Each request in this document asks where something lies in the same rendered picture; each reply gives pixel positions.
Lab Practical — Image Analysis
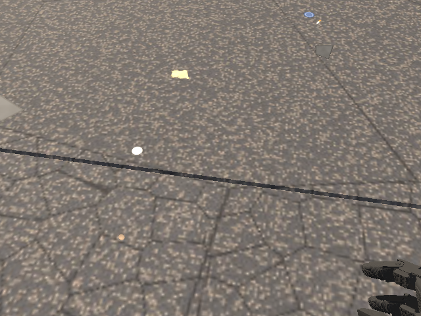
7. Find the robot right hand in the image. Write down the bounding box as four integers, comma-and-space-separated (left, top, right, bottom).
357, 259, 421, 316

